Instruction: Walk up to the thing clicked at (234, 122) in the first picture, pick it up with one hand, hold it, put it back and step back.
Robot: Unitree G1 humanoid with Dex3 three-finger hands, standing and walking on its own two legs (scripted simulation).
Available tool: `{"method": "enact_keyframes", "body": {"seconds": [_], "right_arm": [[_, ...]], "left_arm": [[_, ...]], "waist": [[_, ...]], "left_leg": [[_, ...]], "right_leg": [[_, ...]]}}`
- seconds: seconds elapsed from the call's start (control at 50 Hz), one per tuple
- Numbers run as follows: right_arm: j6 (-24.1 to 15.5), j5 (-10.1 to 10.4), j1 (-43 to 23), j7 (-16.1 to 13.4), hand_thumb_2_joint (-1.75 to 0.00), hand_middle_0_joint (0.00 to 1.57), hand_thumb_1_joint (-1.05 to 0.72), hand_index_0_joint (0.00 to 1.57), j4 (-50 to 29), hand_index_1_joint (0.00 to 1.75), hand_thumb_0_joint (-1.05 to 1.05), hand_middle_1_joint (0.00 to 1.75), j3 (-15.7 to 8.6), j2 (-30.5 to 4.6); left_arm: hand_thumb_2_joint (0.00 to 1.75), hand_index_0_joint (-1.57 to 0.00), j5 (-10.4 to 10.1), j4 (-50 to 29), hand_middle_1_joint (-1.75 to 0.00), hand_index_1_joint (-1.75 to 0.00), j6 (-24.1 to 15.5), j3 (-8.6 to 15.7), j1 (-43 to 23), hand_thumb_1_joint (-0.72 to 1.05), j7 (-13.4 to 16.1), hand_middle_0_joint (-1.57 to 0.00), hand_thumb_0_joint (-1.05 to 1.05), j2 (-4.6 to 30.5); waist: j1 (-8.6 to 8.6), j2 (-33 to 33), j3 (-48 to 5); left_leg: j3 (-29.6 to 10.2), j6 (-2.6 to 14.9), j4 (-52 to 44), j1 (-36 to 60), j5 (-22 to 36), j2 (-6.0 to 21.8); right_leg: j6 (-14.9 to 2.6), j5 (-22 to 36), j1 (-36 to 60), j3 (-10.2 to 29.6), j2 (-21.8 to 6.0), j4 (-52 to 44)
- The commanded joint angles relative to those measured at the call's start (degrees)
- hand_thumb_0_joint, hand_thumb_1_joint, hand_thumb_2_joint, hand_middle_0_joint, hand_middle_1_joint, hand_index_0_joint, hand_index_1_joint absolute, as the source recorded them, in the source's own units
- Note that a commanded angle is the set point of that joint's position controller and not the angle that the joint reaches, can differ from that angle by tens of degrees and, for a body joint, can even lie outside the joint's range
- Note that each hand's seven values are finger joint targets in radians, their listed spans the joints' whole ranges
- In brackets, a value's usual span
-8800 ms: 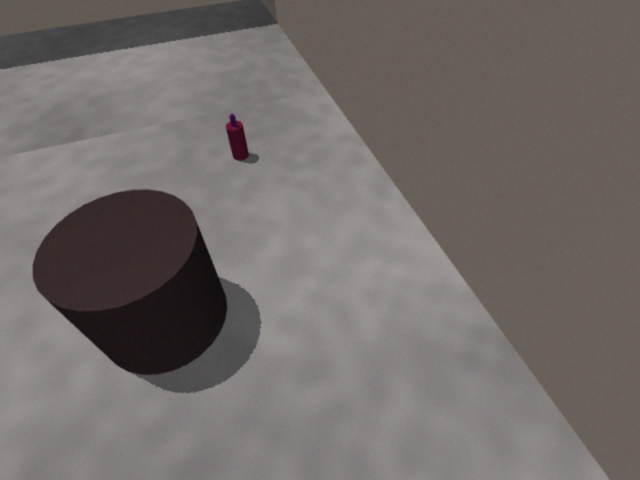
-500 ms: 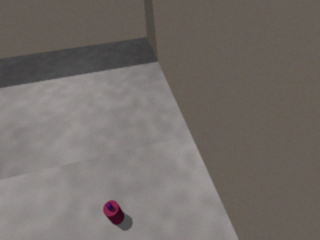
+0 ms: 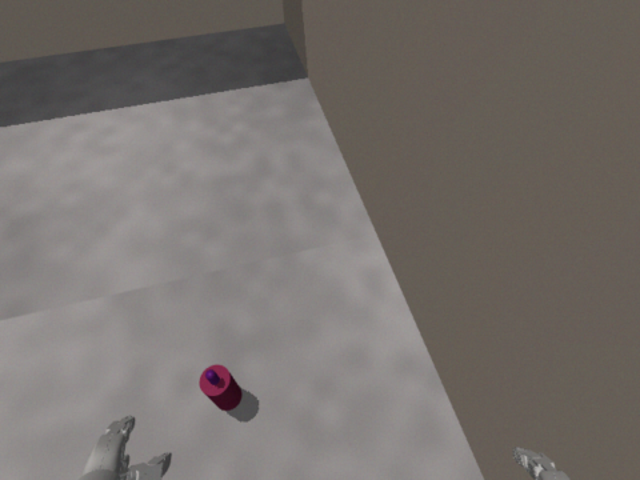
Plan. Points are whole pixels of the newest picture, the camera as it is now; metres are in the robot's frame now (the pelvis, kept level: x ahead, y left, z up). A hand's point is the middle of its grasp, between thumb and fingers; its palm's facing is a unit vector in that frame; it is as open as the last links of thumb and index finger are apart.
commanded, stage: go down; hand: left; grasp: from the side
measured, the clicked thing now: (219, 385) +0.40 +0.30 -0.65
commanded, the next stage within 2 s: none
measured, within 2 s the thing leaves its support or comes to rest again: neither
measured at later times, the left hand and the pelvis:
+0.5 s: hand (132, 477) +0.15 +0.29 -0.18, palm faces +0.09 -0.93 -0.34, open 17.3 cm; pelvis +0.00 +0.02 -0.06, yaw +0 degrees
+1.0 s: hand (98, 467) +0.17 +0.37 -0.24, palm faces +0.27 -0.92 -0.29, open 17.5 cm; pelvis -0.02 +0.01 -0.16, yaw -1 degrees
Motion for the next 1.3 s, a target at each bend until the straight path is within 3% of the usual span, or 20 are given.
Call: {"method": "enact_keyframes", "body": {"seconds": [0.0, 0.08, 0.1, 0.16, 0.2, 0.22, 0.26, 0.3, 0.34, 0.36, 0.44, 0.58, 0.66, 0.82, 0.9, 1.0, 1.04, 1.12, 1.18, 1.28], "right_arm": [[-1.77, -0.51, 2.96, -0.67, -0.92, 0.2, -0.97, 0.2, -9.59, 0.3, 0.0, 0.3, -4.59, -8.67], [-2.29, -0.3, 0.34, -0.39, -0.91, 0.2, -0.94, 0.2, -13.47, 0.3, 0.0, 0.3, -4.13, -8.15], [-2.57, -0.25, 0.03, -0.22, -0.91, 0.2, -0.94, 0.2, -14.73, 0.3, 0.0, 0.3, -4.29, -8.29], [-3.8, -0.4, 1.7, -0.06, -0.9, 0.2, -0.91, 0.2, -16.55, 0.3, 0.0, 0.3, -4.59, -7.81], [-4.49, -0.3, 3.07, -0.32, -0.9, 0.2, -0.9, 0.2, -18.19, 0.3, 0.0, 0.3, -5.0, -7.98], [-4.94, -0.4, 3.3, -0.54, -0.9, 0.2, -0.89, 0.2, -18.56, 0.3, 0.0, 0.3, -5.15, -7.66], [-5.59, -0.4, 3.04, -1.07, -0.89, 0.2, -0.88, 0.2, -19.19, 0.3, 0.0, 0.3, -5.15, -7.56], [-6.26, -0.36, 2.36, -1.49, -0.89, 0.2, -0.89, 0.2, -19.93, 0.3, 0.0, 0.3, -4.97, -7.47], [-6.7, -0.39, 2.61, -1.9, -0.89, 0.2, -0.89, 0.2, -20.7, 0.3, 0.0, 0.3, -4.83, -7.36], [-6.91, -0.5, 2.71, -2.03, -0.89, 0.2, -0.89, 0.2, -20.78, 0.3, 0.0, 0.3, -4.7, -7.43], [-7.82, -0.87, 2.6, -3.08, -0.89, 0.2, -0.88, 0.2, -21.8, 0.3, 0.0, 0.3, -4.26, -7.04], [-9.9, -1.18, 2.15, -4.01, -0.9, 0.2, -0.91, 0.2, -22.64, 0.3, 0.0, 0.3, -3.53, -6.13], [-10.71, -1.67, 2.35, -3.9, -0.9, 0.2, -0.92, 0.2, -22.95, 0.3, 0.0, 0.3, -3.79, -6.1], [-12.57, -2.21, 1.0, -2.32, -0.91, 0.2, -0.94, 0.2, -22.32, 0.3, 0.0, 0.3, -4.52, -7.32], [-13.11, -2.23, -0.05, -2.12, -0.9, 0.2, -0.92, 0.2, -21.21, 0.3, 0.0, 0.3, -4.43, -8.77], [-13.18, -2.58, 0.22, -2.68, -0.9, 0.2, -0.9, 0.2, -19.5, 0.3, 0.0, 0.3, -4.73, -11.08], [-13.08, -2.62, 0.72, -2.92, -0.9, 0.2, -0.9, 0.2, -18.8, 0.3, 0.0, 0.3, -4.62, -11.93], [-12.44, -2.69, 1.03, -3.18, -0.9, 0.2, -0.9, 0.2, -17.48, 0.3, 0.0, 0.3, -3.86, -13.53], [-11.78, -2.78, -0.03, -3.61, -0.9, 0.2, -0.9, 0.2, -17.22, 0.3, 0.0, 0.3, -3.21, -13.88], [-11.2, -2.84, -0.32, -3.95, -0.9, 0.2, -0.9, 0.2, -15.64, 0.3, 0.0, 0.3, -2.15, -13.57]], "left_arm": [[0.15, -0.03, 2.49, -6.47, -0.03, -0.02, 1.06, 7.99, 5.72, 0.06, -0.08, -0.02, 0.0, 15.81], [0.13, -0.03, 2.56, -8.81, -0.03, -0.04, 4.76, 7.21, 1.85, -0.13, -0.14, -0.03, 0.0, 13.65], [0.12, -0.03, 2.4, -11.1, -0.04, -0.04, 4.86, 8.08, 0.94, -0.2, -0.31, -0.03, 0.0, 14.82], [0.08, -0.04, 1.4, -15.85, -0.04, -0.04, 4.76, 8.74, 4.49, -0.38, -1.32, -0.04, 0.0, 12.83], [0.08, -0.04, 1.07, -20.3, -0.06, -0.06, 4.92, 8.78, 8.06, -0.42, -2.2, -0.04, 0.0, 12.04], [0.08, -0.05, 0.91, -27.02, -0.07, -0.07, 4.7, 8.06, 5.46, -0.44, -2.65, -0.04, 0.0, 12.31], [0.04, -0.06, 0.69, -29.03, -0.05, -0.06, 5.65, 8.4, 6.99, -0.54, -2.57, -0.06, 0.0, 11.99], [0.01, -0.07, 0.67, -33.66, -0.04, -0.05, 6.47, 9.02, 6.82, -0.58, -2.05, -0.07, 0.0, 13.18], [0.01, -0.07, 0.68, -33.53, -0.04, -0.05, 7.91, 9.99, 12.61, -0.61, -1.59, -0.07, 0.0, 12.52], [0.0, -0.07, 0.63, -35.55, -0.03, -0.03, 8.53, 9.14, 13.12, -0.61, -1.71, -0.07, 0.0, 11.99], [0.0, -0.07, 0.58, -41.22, -0.01, -0.02, 10.97, 10.88, 13.58, -0.61, -1.14, -0.08, 0.0, 13.71], [0.0, -0.08, -0.72, -41.69, -0.02, -0.03, 12.89, 13.39, 17.73, -0.61, -1.65, -0.09, 0.0, 13.21], [0.0, -0.09, -2.0, -41.19, -0.01, -0.02, 10.75, 16.2, 19.23, -0.61, -3.93, -0.1, 0.0, 14.52], [0.0, -0.11, -6.09, -37.84, -0.02, -0.02, -0.42, 23.92, 18.3, -0.61, -11.69, -0.11, 0.0, 19.18], [0.0, -0.11, -8.36, -32.06, -0.02, -0.03, -8.01, 29.22, 10.02, -0.61, -15.03, -0.11, 0.0, 24.05], [0.03, -0.09, -10.76, -29.22, -0.08, -0.09, -16.2, 32.39, -0.27, -0.61, -20.85, -0.09, 0.0, 30.15], [0.04, -0.08, -11.39, -28.44, -0.09, -0.09, -17.19, 33.16, -4.0, -0.61, -22.86, -0.09, 0.0, 32.24], [0.01, -0.08, -12.9, -25.44, -0.05, -0.05, -17.75, 40.14, -6.83, -0.61, -25.04, -0.08, 0.0, 40.1], [0.02, -0.08, -12.83, -23.63, -0.06, -0.06, -16.84, 42.39, -7.02, -0.6, -25.87, -0.08, 0.0, 42.46], [0.01, -0.08, -13.74, -17.23, -0.06, -0.07, -16.75, 44.88, -9.41, -0.61, -27.73, -0.08, 0.0, 44.33]], "waist": [[3.26, 2.37, -18.76], [1.16, 1.35, -11.78], [1.13, 1.6, -12.03], [0.96, 2.05, -14.35], [0.33, 2.21, -17.25], [0.09, 4.61, -19.72], [-0.57, 4.3, -19.4], [-0.48, 4.83, -19.05], [-0.76, 3.59, -19.15], [-0.79, 4.44, -19.11], [-0.68, 6.2, -19.79], [-0.76, 5.0, -18.96], [-0.35, 4.84, -21.33], [1.96, 6.88, -26.15], [1.41, 4.63, -28.78], [1.25, 6.57, -34.28], [0.97, 7.31, -35.89], [4.1, 8.23, -42.64], [5.63, 10.61, -43.87], [5.15, 8.89, -43.43]], "left_leg": [[2.11, 1.65, 2.91, 0.37, 9.45, -3.47], [1.28, 1.48, 6.71, -5.74, 4.79, -2.54], [1.08, 1.51, 8.15, -7.28, 3.26, -2.34], [0.42, 1.58, 11.55, -10.8, 0.24, -1.78], [-0.05, 1.55, 13.09, -10.11, 2.48, -1.35], [-0.06, 1.38, 13.85, -9.03, 3.55, -1.23], [-0.96, 1.23, 14.84, -9.35, 3.6, -0.72], [-1.47, 1.13, 15.79, -11.05, 0.91, -0.29], [-1.83, 1.2, 16.51, -11.83, 0.97, -0.12], [-2.17, 1.05, 16.85, -11.96, 1.11, 0.06], [-2.15, 1.04, 19.24, -13.1, 1.87, -0.07], [-1.87, 1.54, 23.76, -18.61, 1.1, -0.38], [-1.4, 1.73, 28.57, -21.56, 4.97, -0.66], [-2.35, 1.69, 37.77, -30.22, 3.56, -0.84], [-2.48, 2.31, 45.16, -39.48, -1.18, -0.98], [-3.62, 2.07, 51.02, -45.41, -9.45, -0.45], [-4.19, 1.75, 52.14, -46.22, -11.93, -0.13], [-4.85, 1.69, 54.89, -45.97, -8.66, -0.28], [-5.54, 1.46, 54.87, -45.12, -8.74, -0.1], [-4.93, 1.91, 59.47, -51.52, -7.1, -0.43]], "right_leg": [[-0.54, 10.91, 5.54, 1.28, -0.3, 1.78], [-0.77, 4.92, -3.81, 0.42, 0.56, 4.62], [-0.87, 3.0, -5.44, 0.4, 0.64, 5.93], [-0.97, -0.44, -9.49, 0.15, 1.13, 10.09], [-0.9, 1.73, -9.64, -0.23, 1.35, 12.69], [-0.96, 2.85, -10.32, 0.02, 1.18, 13.73], [-0.93, 2.2, -12.7, -0.34, 1.33, 14.97], [-0.88, -0.31, -14.95, -0.32, 1.38, 16.22], [-0.86, -0.55, -15.23, -0.56, 1.45, 17.17], [-0.89, -0.58, -15.74, -0.56, 1.38, 17.98], [-0.8, -0.25, -17.27, -0.43, 1.15, 19.45], [-0.82, -0.8, -20.69, -0.54, 0.99, 22.42], [-0.65, 3.34, -22.38, -0.3, 0.79, 26.23], [-1.22, -1.04, -35.06, -0.39, 0.78, 38.04], [-1.09, -4.22, -43.49, -0.02, 0.77, 44.5], [-1.14, -12.07, -51.03, 2.31, 0.2, 50.05], [-1.08, -14.3, -53.64, 2.68, 0.19, 51.36], [-1.39, -12.38, -56.23, 1.25, 0.63, 55.25], [-1.71, -12.51, -58.64, 0.35, 0.83, 57.17], [-1.92, -11.57, -61.07, -0.7, 1.34, 60.59]]}}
